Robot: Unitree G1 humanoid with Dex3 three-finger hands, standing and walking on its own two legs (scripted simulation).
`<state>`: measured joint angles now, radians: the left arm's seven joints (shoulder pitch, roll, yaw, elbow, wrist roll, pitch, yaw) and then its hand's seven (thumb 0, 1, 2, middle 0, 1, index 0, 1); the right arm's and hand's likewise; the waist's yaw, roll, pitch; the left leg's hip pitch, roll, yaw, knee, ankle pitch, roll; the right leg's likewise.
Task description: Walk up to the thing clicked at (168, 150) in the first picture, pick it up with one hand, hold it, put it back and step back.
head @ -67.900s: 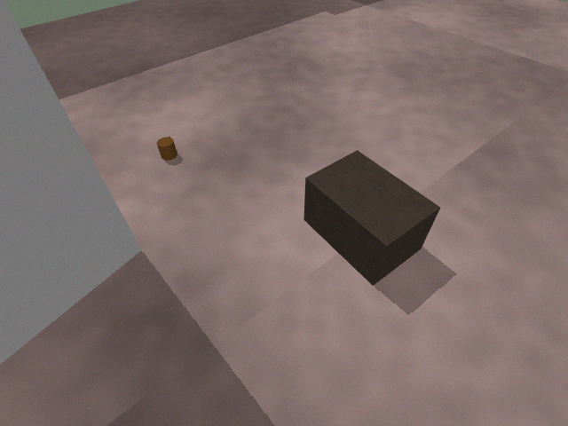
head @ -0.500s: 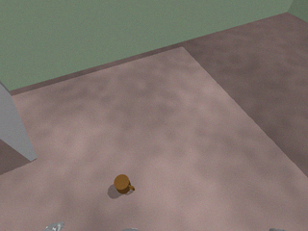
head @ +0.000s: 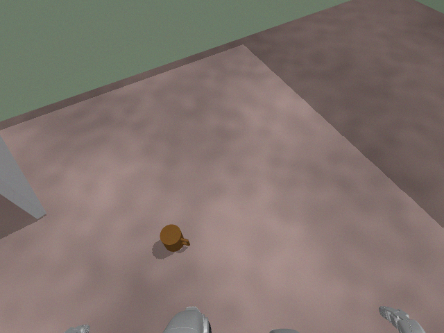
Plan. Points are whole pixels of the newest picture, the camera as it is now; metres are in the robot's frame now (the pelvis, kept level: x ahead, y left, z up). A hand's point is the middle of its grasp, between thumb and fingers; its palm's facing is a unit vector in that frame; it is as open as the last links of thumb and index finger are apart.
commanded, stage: step back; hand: left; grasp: from above
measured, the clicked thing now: (176, 239) +0.52 +0.25 -0.70
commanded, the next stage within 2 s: none
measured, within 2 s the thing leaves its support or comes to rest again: neither
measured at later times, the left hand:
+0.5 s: hand out of the picture -0.02 +0.28 -0.14, palm faces +0.07 -0.93 -0.37, open 7.4 cm
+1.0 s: hand out of the picture -0.21 +0.24 -0.12, palm faces +0.07 -0.90 -0.43, open 7.4 cm
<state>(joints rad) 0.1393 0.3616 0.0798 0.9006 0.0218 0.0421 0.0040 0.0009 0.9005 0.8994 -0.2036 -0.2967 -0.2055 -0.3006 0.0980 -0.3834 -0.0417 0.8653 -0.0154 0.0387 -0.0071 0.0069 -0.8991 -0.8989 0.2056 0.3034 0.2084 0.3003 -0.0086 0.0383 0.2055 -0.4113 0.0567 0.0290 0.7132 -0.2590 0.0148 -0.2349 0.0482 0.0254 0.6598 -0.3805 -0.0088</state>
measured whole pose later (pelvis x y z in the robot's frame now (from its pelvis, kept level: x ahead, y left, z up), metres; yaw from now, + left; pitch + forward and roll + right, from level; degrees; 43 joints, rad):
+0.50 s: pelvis -0.13 +0.01 +0.02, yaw +3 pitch -2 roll -1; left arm 0.12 0.40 0.09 0.81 0.00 0.07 0.02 0.00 0.90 0.90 -0.20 -0.30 -0.21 -0.30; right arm 0.15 -0.35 -0.04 0.87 -0.04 0.02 -0.01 0.01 -0.90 -0.90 0.21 0.30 0.21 0.30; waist 0.00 -0.04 0.18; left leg -0.29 -0.01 -0.01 0.58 -0.25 0.03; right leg -0.47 0.12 0.15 1.20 -0.51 -0.01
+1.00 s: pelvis -0.30 -0.04 +0.01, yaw +4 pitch -2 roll +1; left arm 0.16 0.36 0.08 0.79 0.04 0.05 0.02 0.00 0.90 0.90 -0.21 -0.30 -0.21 -0.30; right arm 0.22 -0.41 -0.06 0.89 -0.02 0.05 -0.02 0.01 -0.90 -0.90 0.20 0.30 0.20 0.30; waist 0.01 0.02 0.16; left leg -0.37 -0.08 -0.08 0.97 -0.52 -0.03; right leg -0.35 -0.05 -0.03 0.65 -0.26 -0.01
